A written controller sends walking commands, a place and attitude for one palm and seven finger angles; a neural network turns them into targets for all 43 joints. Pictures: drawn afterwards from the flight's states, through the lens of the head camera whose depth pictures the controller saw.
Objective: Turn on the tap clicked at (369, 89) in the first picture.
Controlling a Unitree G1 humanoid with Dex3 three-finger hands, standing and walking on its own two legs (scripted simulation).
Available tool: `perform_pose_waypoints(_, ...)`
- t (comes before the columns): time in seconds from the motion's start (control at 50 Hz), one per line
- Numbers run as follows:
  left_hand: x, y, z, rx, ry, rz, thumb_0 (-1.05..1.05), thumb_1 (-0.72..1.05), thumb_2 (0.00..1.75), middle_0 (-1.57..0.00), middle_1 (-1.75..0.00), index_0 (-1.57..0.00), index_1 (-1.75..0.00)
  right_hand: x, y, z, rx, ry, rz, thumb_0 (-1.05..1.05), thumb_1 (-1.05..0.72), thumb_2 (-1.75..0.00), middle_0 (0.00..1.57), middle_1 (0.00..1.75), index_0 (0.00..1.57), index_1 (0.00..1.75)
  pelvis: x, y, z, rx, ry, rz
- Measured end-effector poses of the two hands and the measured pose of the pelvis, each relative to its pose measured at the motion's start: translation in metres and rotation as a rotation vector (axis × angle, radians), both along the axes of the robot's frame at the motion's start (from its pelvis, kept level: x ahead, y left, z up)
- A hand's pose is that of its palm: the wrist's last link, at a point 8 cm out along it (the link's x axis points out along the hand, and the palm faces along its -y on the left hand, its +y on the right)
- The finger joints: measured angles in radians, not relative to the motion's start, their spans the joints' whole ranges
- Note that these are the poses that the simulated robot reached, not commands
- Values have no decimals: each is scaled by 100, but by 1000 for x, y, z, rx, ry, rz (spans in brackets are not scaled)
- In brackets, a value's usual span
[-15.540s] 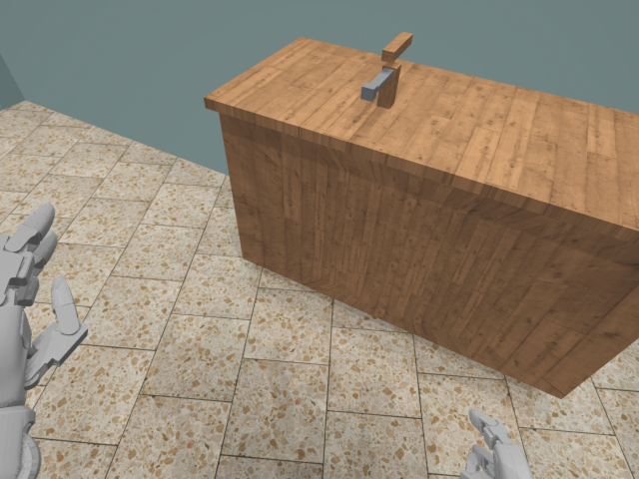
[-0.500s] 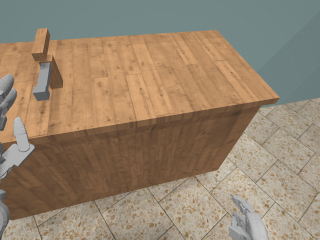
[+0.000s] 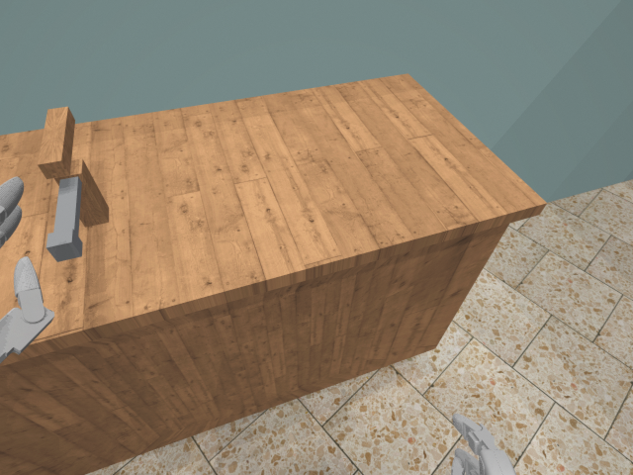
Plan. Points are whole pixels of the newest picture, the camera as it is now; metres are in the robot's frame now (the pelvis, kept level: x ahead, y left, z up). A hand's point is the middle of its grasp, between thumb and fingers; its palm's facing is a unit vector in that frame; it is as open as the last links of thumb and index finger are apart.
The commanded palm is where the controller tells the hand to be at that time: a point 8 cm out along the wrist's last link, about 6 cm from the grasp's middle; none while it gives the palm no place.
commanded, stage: shuffle to correct the standing spot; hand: left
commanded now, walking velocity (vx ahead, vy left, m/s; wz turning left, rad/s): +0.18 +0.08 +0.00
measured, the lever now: (65, 245) +0.35 +0.34 +0.10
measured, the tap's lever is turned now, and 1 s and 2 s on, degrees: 0 0 0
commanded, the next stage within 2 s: come to a stop and stand still in 0.02 s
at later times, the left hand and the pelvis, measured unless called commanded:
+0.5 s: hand (51, 261) +0.26 +0.27 +0.19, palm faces +0.43 -0.82 -0.38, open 7.4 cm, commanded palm +0.21 +0.31 +0.19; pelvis +0.05 +0.02 +0.00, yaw +1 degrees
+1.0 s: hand (18, 279) +0.26 +0.32 +0.16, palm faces +0.35 -0.84 -0.42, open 7.4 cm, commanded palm +0.20 +0.34 +0.19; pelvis +0.04 +0.06 +0.01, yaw +0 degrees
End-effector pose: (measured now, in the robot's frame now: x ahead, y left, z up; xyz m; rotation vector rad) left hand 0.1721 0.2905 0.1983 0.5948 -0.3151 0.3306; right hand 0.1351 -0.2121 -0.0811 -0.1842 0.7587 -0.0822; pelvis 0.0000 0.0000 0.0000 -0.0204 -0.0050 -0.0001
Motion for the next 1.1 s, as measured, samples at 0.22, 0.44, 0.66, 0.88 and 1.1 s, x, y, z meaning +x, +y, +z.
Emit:
perform_pose_waypoints(0.22, 32, 5, -18, -175, -84, 14, 1, 89, 90, -21, -30, -21, -30, 46, -24, 14, -150, 26, 3, 2, -90, -90, 20, 29, 20, 30, 31, 14, -2, 7, -32, 22)
perform_pose_waypoints(0.44, 54, 26, 2, -82, -98, 16, 1, 89, 90, -21, -30, -20, -30, 94, 40, 21, -2, -118, 64, 2, -90, -90, 20, 29, 20, 30, 49, 25, -1, 9, -39, 13)
perform_pose_waypoints(0.66, 50, 41, -4, -68, -4, 66, 1, 89, 90, -22, -30, -21, -30, 87, 41, 15, -31, -50, 105, 1, -90, -90, 20, 30, 20, 30, 47, 24, 7, -10, -10, 24)
perform_pose_waypoints(0.88, 52, 34, -22, -157, 45, -77, 1, 90, 90, -21, -30, -20, -30, 60, 20, 33, -85, -104, -27, 2, -90, -90, 20, 29, 20, 30, 35, 53, 7, -7, -23, -15)
perform_pose_waypoints(1.1, 48, 83, -15, -130, -38, 54, 1, 89, 90, -21, -30, -21, -30, 60, 62, 22, -65, -32, 50, 2, -90, -90, 20, 29, 20, 30, 41, 69, 7, -14, -25, 15)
